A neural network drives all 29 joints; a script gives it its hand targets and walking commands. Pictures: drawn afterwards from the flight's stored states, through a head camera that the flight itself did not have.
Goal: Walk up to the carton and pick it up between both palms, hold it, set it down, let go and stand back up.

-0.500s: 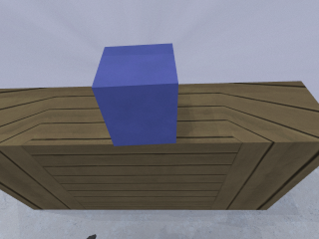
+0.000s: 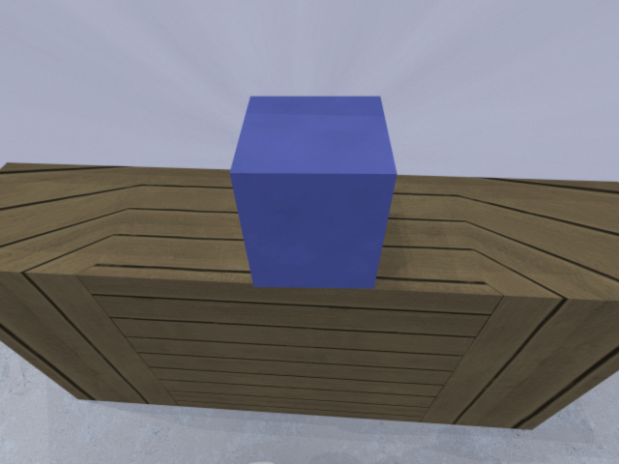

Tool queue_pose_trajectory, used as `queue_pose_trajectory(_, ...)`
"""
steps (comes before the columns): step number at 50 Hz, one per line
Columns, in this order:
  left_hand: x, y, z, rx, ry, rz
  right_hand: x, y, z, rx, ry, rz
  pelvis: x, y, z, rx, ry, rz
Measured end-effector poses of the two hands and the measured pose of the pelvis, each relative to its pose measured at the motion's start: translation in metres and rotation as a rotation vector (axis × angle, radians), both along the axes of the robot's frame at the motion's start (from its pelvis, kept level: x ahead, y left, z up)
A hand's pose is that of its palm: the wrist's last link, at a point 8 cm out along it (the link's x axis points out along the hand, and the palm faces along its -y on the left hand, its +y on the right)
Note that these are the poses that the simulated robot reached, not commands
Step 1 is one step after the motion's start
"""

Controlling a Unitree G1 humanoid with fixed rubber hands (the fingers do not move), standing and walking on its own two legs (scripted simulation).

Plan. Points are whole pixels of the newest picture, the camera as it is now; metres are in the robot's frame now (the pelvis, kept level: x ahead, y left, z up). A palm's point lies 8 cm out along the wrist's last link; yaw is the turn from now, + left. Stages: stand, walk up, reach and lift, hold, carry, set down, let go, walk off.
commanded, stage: walk up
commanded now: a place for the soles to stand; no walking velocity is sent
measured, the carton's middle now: (314, 195) +0.52 +0.03 +0.06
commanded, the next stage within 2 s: reach and lift in 1.78 s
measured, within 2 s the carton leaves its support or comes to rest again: neither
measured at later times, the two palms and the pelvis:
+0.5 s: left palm out of the picture +0.14 +0.35 -0.15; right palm out of the picture +0.13 -0.15 -0.15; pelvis +0.07 +0.09 -0.02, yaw -4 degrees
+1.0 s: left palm (156, 443) +0.18 +0.26 -0.13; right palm out of the picture +0.11 -0.19 -0.13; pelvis +0.07 +0.05 -0.01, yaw -4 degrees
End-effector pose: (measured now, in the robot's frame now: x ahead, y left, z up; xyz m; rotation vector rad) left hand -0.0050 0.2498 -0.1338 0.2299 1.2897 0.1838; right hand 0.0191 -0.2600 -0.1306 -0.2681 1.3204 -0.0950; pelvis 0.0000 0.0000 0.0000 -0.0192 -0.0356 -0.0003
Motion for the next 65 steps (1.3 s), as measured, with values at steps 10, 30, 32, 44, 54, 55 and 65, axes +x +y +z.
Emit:
queue_pose_trajectory(10,-0.009,0.079,-0.023,-0.013,0.133,0.041,0.074,0.060,-0.009,-0.034,-0.098,0.032,0.046,0.071,-0.023,-0.011,-0.020,0.035)
queue_pose_trajectory(30,0.180,0.085,-0.008,0.039,-0.121,-0.167,0.120,0.084,-0.025,-0.012,-0.232,-0.104,0.069,0.075,-0.030,0.067,-0.028,-0.099)
queue_pose_trajectory(32,0.186,0.075,-0.005,0.037,-0.157,-0.165,0.123,0.070,-0.031,-0.011,-0.231,-0.097,0.067,0.068,-0.033,0.035,-0.039,-0.105)
queue_pose_trajectory(44,0.190,0.024,-0.005,-0.066,-0.191,-0.169,0.104,0.058,-0.014,-0.001,-0.177,-0.105,0.070,0.052,-0.019,0.036,-0.005,-0.080)
queue_pose_trajectory(54,0.174,0.010,0.000,-0.122,-0.186,-0.148,0.089,0.074,-0.001,0.058,-0.146,-0.093,0.072,0.046,-0.004,0.025,-0.009,-0.056)
queue_pose_trajectory(55,0.170,0.011,0.000,-0.118,-0.178,-0.143,0.089,0.074,-0.001,0.059,-0.147,-0.092,0.072,0.046,-0.003,0.024,-0.010,-0.054)
queue_pose_trajectory(65,0.133,0.035,0.002,-0.057,-0.083,-0.085,0.078,0.072,-0.005,0.058,-0.102,-0.077,0.073,0.046,0.000,0.016,-0.007,-0.032)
